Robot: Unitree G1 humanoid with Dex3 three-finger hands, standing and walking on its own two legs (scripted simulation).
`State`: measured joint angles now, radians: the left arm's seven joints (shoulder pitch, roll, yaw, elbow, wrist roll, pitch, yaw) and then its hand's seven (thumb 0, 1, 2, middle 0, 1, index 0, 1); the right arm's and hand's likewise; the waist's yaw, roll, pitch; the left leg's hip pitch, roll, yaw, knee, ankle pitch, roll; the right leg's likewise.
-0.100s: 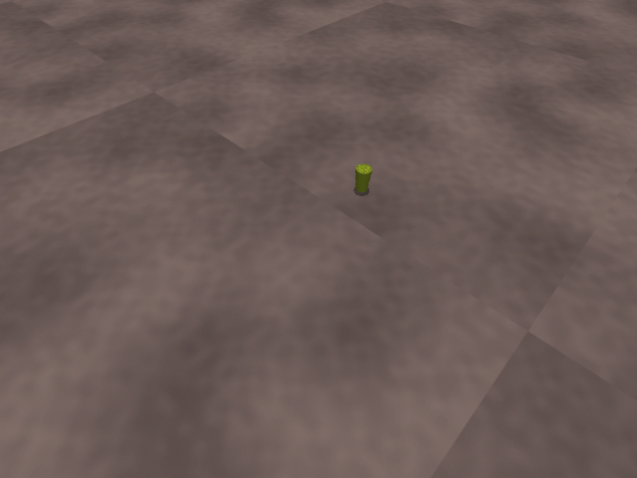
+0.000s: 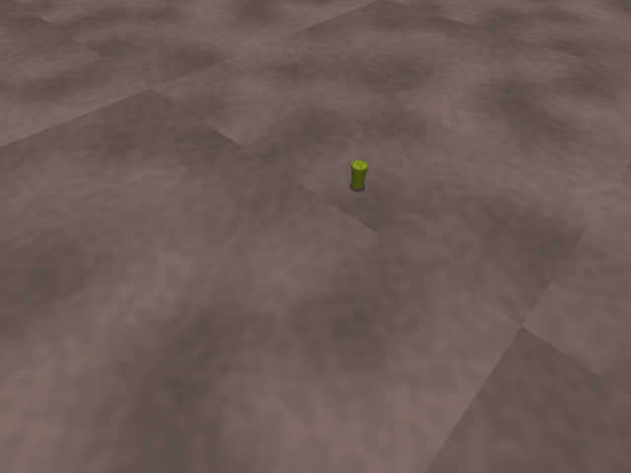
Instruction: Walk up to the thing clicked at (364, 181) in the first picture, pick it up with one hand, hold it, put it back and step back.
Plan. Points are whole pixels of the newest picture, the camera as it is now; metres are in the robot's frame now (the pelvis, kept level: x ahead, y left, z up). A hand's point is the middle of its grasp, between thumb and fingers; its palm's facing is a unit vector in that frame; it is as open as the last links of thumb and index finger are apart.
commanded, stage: stand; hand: left
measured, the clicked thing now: (358, 175) +1.54 -0.18 -0.72
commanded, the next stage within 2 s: walk up in 1.02 s
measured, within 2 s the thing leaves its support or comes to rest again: neither
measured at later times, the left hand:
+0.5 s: hand out of the picture +0.08 +0.25 -0.15, palm faces -0.02 -0.94 -0.35, open 7.4 cm
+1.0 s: hand out of the picture +0.09 +0.25 -0.15, palm faces -0.02 -0.94 -0.35, open 7.4 cm
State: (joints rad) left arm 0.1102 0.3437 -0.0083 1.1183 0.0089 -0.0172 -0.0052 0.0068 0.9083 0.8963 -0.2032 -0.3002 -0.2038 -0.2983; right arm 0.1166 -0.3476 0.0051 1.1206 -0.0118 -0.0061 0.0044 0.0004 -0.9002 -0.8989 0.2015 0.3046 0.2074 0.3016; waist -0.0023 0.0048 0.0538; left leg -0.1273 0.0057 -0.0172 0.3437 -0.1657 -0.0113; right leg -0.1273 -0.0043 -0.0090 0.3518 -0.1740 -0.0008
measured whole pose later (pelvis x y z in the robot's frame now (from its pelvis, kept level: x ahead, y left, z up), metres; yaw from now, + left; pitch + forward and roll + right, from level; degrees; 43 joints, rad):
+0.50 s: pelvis +0.01 +0.00 +0.00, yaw +0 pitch -3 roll +0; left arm 0.12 0.34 -0.01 1.12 0.01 -0.01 0.00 0.01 0.91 0.90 -0.20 -0.30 -0.20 -0.30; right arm 0.11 -0.35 0.01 1.12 -0.01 -0.01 0.00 0.00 -0.90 -0.90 0.20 0.30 0.21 0.30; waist 0.00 0.01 0.05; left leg -0.11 0.01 -0.02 0.33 -0.17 -0.01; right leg -0.11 0.00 -0.01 0.34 -0.18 0.00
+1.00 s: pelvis +0.01 +0.00 +0.00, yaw +0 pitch -3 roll +0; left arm 0.11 0.35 0.00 1.12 0.01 -0.01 0.00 0.01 0.91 0.90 -0.20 -0.30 -0.20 -0.30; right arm 0.12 -0.35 0.01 1.12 -0.01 -0.01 0.00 0.00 -0.90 -0.90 0.20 0.30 0.21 0.30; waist 0.00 0.01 0.05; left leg -0.10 0.01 -0.02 0.31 -0.17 -0.02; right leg -0.10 0.00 -0.01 0.33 -0.18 -0.01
